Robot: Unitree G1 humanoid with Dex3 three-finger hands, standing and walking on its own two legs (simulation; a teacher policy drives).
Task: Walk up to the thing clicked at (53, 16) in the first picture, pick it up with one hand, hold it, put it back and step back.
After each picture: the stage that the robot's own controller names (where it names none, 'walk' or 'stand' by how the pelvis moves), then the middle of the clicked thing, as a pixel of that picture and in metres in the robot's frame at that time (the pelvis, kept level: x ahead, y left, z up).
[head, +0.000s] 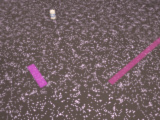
stand; (52, 14) +2.00 +0.41 -0.72
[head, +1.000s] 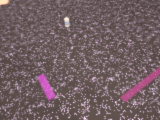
walk; (66, 22) +1.89 +0.34 -0.72
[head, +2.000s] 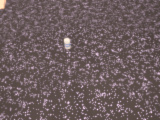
walk; (67, 43) +1.32 +0.25 -0.72
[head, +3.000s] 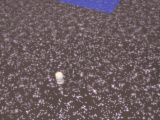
walk; (59, 78) +0.90 +0.26 -0.72
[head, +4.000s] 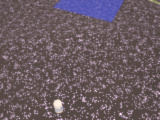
walk; (58, 106) +0.59 +0.21 -0.71
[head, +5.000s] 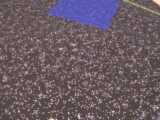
stand; out of the picture +0.45 +0.20 -0.71
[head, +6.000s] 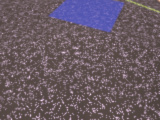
stand; out of the picture +0.41 +0.21 -0.72
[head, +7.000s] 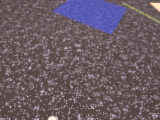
walk; out of the picture +0.47 +0.14 -0.71
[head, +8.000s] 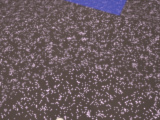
stand; out of the picture +0.35 +0.16 -0.70
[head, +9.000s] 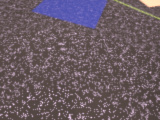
walk; out of the picture +0.42 +0.22 -0.71
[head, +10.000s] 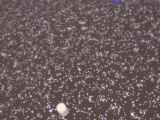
walk; (62, 109) +0.42 +0.24 -0.67
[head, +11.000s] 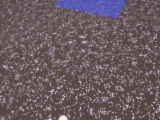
stand; out of the picture +0.41 +0.21 -0.71
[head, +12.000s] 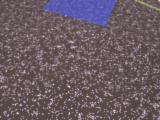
stand; out of the picture +0.41 +0.18 -0.71
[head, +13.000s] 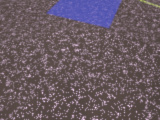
stand; out of the picture +0.40 +0.21 -0.72
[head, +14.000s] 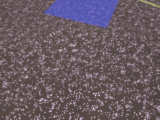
stand; out of the picture +0.39 +0.22 -0.72
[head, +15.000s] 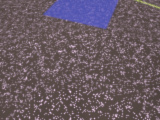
stand; out of the picture +0.38 +0.22 -0.72
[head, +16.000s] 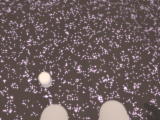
go down; (45, 80) +0.45 +0.19 -0.48
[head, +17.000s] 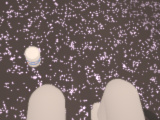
go down; (33, 57) +0.50 +0.18 -0.33
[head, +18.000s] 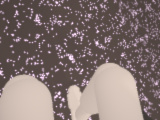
close in; out of the picture +0.49 +0.22 -0.26
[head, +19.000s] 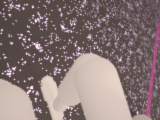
close; out of the picture +0.48 +0.25 -0.25
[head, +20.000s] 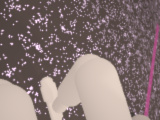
lift; out of the picture +0.47 +0.25 -0.25
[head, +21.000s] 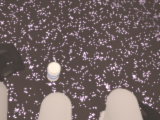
lift; (53, 72) +0.46 +0.13 -0.39
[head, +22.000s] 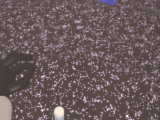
lift; (59, 114) +0.40 +0.14 -0.61
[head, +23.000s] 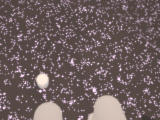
go down; (42, 81) +0.43 +0.16 -0.48
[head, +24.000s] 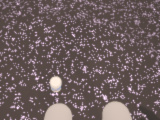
walk; (55, 84) +0.45 +0.14 -0.47
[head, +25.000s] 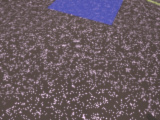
stand; out of the picture +0.37 +0.15 -0.66
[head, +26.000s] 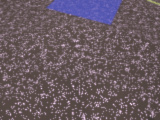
stand; out of the picture +0.37 +0.15 -0.66
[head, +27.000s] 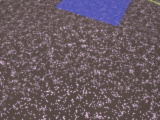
stand; out of the picture +0.39 +0.14 -0.69
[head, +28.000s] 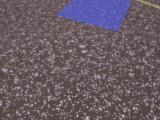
stand; out of the picture +0.39 +0.16 -0.72
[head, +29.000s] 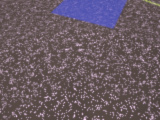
stand; out of the picture +0.37 +0.18 -0.72
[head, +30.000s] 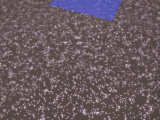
walk; out of the picture +0.38 +0.18 -0.72
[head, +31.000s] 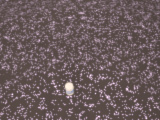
walk; (69, 89) +0.61 +0.12 -0.71
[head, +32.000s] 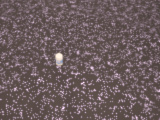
walk; (59, 59) +0.94 +0.17 -0.71
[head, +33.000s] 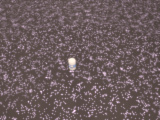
stand; (72, 64) +0.98 +0.12 -0.70
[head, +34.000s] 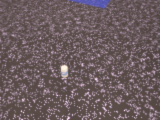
stand; (64, 71) +0.98 +0.15 -0.72
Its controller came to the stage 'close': yes
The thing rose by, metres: 0.00
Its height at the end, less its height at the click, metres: +0.00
